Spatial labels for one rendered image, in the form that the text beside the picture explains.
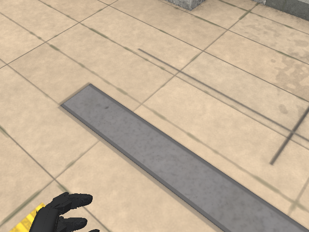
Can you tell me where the robot left hand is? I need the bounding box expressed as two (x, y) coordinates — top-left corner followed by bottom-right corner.
(29, 191), (99, 232)

